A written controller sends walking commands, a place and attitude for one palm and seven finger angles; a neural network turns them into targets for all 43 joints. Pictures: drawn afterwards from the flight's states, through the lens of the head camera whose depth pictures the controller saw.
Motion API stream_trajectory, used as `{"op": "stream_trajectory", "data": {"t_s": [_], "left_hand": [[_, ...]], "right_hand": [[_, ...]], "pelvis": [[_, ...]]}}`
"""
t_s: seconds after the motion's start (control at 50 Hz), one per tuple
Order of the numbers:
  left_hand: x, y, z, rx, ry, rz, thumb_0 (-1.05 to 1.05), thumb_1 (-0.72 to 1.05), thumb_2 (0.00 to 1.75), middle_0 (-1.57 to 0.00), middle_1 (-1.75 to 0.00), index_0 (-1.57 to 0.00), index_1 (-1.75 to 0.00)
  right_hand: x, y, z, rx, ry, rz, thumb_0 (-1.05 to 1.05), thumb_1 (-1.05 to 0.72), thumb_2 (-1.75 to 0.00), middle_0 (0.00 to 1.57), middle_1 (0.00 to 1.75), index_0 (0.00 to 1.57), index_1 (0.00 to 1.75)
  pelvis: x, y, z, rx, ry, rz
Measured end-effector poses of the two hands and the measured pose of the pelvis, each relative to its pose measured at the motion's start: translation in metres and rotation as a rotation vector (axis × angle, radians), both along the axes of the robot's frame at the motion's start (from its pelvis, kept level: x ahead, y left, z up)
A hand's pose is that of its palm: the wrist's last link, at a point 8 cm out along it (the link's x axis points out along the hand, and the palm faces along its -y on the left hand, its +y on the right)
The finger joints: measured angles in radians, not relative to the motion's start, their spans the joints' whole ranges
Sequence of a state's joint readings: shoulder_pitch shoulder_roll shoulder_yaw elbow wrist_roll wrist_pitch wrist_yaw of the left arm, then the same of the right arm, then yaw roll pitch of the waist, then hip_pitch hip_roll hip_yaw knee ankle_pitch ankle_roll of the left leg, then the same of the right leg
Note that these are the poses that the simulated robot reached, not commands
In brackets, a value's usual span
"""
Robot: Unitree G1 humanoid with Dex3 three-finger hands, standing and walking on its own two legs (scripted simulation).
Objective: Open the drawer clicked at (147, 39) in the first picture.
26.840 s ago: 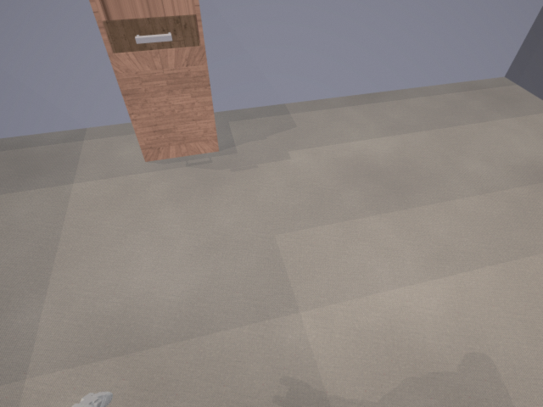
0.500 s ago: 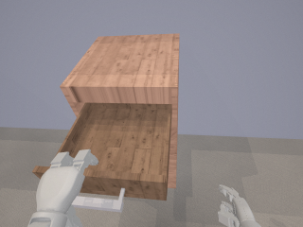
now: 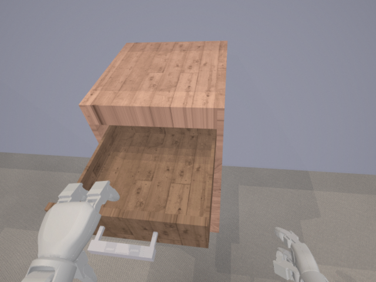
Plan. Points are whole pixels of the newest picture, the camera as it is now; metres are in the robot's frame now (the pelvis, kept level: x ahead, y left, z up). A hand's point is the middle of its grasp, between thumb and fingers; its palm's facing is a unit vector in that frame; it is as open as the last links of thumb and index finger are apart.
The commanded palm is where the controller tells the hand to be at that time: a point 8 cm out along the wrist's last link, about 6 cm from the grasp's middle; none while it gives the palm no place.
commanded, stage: draw the hand back to the body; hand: left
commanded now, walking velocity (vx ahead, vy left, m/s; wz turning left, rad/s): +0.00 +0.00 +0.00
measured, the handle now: (124, 241) +0.21 +0.20 -0.06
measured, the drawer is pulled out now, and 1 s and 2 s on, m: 0.30 0.30 0.30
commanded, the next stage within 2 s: step back with the hand held close in 1.46 s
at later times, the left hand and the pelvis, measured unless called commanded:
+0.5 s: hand (64, 230) +0.16 +0.24 +0.11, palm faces +0.11 -0.27 -0.96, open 13.8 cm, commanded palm +0.13 +0.25 +0.16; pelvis +0.00 +0.01 +0.00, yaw +1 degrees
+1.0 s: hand (63, 206) +0.18 +0.23 +0.16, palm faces +0.35 -0.84 -0.41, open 10.9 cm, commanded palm +0.13 +0.28 +0.18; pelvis +0.01 +0.00 +0.02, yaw +2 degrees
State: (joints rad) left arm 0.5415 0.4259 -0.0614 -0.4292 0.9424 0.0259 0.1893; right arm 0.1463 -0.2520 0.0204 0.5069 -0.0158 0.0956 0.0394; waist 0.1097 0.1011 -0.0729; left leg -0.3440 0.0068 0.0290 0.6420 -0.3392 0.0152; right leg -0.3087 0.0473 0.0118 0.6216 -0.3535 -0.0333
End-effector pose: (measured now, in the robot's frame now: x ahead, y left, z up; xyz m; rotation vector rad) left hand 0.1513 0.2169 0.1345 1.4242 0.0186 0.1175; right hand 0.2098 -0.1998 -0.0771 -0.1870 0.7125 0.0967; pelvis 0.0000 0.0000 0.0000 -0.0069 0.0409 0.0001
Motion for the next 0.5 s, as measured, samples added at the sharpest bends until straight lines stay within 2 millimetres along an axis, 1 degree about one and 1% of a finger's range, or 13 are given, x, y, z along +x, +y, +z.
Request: {"op": "stream_trajectory", "data": {"t_s": [0.1, 0.2, 0.28, 0.38, 0.48, 0.5], "left_hand": [[0.0, 0.011, 0.011, 0.018, -0.027, 0.024, 0.0, -0.49, 0.3, -0.32, -1.2, -0.32, -1.2], [-0.006, 0.018, 0.01, 0.002, 0.016, 0.055, 0.0, -0.49, 0.3, -0.32, -1.2, -0.32, -1.2], [-0.011, 0.021, 0.01, 0.004, 0.037, 0.045, 0.0, -0.49, 0.3, -0.32, -1.2, -0.32, -1.2], [-0.014, 0.023, 0.019, 0.021, 0.006, 0.019, 0.0, -0.49, 0.3, -0.33, -1.2, -0.32, -1.2], [-0.014, 0.033, 0.027, 0.042, -0.014, 0.03, 0.0, -0.49, 0.3, -0.32, -1.2, -0.32, -1.21], [-0.014, 0.036, 0.027, -0.134, -0.033, 0.05, 0.0, -0.49, 0.31, -0.32, -1.2, -0.32, -1.2]], "right_hand": [[-0.003, 0.001, -0.001, 0.018, 0.005, -0.021, 0.01, -0.91, -0.9, 0.2, 0.3, 0.2, 0.3], [-0.004, 0.001, 0.0, 0.018, 0.003, -0.025, 0.01, -0.91, -0.9, 0.2, 0.3, 0.2, 0.3], [-0.004, 0.002, 0.002, -0.001, 0.002, -0.014, 0.01, -0.91, -0.9, 0.2, 0.3, 0.2, 0.3], [-0.003, 0.004, 0.004, -0.016, -0.005, -0.009, 0.01, -0.91, -0.9, 0.2, 0.3, 0.2, 0.3], [-0.002, 0.007, 0.006, -0.01, -0.006, -0.015, 0.01, -0.91, -0.9, 0.2, 0.3, 0.2, 0.3], [-0.003, 0.008, 0.007, -0.004, -0.019, -0.025, 0.01, -0.91, -0.9, 0.2, 0.3, 0.2, 0.3]], "pelvis": [[0.001, 0.001, 0.001, 0.001, -0.003, -0.003], [0.001, 0.003, 0.002, 0.001, -0.009, 0.0], [-0.001, 0.005, 0.003, -0.001, -0.012, 0.004], [-0.002, 0.007, 0.003, -0.006, -0.015, 0.006], [-0.003, 0.009, 0.004, -0.006, -0.019, 0.005], [-0.003, 0.01, 0.005, -0.007, -0.032, 0.01]]}}
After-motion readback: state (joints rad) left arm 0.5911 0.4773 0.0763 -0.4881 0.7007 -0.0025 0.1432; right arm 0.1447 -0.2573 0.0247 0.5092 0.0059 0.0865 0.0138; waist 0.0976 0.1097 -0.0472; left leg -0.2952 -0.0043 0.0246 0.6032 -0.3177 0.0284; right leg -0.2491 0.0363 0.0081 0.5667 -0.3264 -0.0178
